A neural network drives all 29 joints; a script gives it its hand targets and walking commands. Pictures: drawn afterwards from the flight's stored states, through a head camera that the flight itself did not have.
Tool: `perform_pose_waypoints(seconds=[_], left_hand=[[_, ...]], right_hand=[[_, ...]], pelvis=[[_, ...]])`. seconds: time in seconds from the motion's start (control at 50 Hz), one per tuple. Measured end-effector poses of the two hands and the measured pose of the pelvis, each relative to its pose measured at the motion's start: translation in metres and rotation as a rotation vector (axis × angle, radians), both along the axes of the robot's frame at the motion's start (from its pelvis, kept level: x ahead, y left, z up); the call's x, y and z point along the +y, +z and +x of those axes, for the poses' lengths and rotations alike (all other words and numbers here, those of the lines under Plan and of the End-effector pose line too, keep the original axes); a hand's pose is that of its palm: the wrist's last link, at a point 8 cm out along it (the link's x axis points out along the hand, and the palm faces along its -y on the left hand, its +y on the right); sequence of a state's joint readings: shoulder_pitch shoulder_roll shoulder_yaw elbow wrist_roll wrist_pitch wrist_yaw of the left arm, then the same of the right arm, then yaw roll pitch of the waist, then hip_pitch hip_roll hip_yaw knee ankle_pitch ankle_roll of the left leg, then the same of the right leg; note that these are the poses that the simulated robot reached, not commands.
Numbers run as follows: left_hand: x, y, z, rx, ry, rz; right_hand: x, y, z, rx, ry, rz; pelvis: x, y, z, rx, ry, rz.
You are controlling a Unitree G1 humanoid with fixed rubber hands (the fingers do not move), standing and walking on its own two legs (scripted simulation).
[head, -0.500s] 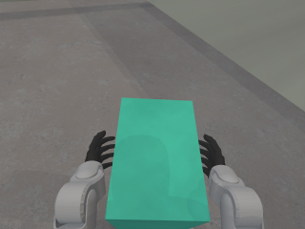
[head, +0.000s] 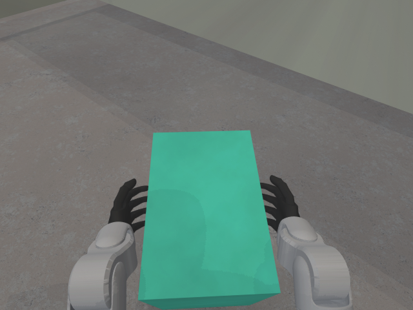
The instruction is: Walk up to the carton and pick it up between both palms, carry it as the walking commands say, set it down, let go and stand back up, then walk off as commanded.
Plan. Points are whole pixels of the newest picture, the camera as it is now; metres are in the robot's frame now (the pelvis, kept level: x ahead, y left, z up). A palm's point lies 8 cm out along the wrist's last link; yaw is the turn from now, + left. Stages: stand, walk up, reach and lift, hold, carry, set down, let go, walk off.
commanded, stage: carry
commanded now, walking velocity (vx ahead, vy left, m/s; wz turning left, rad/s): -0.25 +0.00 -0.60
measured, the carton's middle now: (204, 224) +0.29 +0.00 +0.02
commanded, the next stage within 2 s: none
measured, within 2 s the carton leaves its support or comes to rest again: neither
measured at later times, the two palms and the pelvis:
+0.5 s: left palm out of the picture +0.12 +0.10 +0.09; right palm out of the picture +0.07 -0.16 +0.09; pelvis -0.15 +0.02 +0.00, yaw -9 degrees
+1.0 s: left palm out of the picture +0.06 +0.12 +0.08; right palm out of the picture +0.03 -0.14 +0.09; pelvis -0.21 +0.03 +0.00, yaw -8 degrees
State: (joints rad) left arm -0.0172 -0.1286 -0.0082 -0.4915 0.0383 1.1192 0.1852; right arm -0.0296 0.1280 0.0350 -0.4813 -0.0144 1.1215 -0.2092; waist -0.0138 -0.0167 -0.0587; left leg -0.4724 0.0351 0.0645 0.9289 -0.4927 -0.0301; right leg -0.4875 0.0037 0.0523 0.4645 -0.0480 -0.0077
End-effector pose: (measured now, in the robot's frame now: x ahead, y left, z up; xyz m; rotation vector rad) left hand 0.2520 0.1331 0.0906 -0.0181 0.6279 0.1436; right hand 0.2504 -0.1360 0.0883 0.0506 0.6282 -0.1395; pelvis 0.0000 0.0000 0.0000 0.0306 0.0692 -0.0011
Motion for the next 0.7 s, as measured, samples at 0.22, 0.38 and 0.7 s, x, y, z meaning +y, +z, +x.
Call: perform_pose_waypoints(seconds=[0.22,0.38,0.7], left_hand=[[0.018,-0.008,-0.079,0.052,-0.06,-0.09],[-0.007,0.009,-0.099,-0.013,-0.163,-0.075],[-0.017,0.002,-0.169,0.024,-0.167,-0.003]], right_hand=[[0.019,0.011,-0.098,0.052,-0.063,-0.083],[-0.002,0.024,-0.146,-0.011,-0.163,-0.078],[-0.013,0.004,-0.21,0.027,-0.152,-0.015]], pelvis=[[0.027,0.009,-0.079,-0.008,-0.082,-0.087],[0.029,0.007,-0.117,0.002,-0.131,-0.093],[0.023,0.0,-0.182,-0.009,-0.149,-0.063]])
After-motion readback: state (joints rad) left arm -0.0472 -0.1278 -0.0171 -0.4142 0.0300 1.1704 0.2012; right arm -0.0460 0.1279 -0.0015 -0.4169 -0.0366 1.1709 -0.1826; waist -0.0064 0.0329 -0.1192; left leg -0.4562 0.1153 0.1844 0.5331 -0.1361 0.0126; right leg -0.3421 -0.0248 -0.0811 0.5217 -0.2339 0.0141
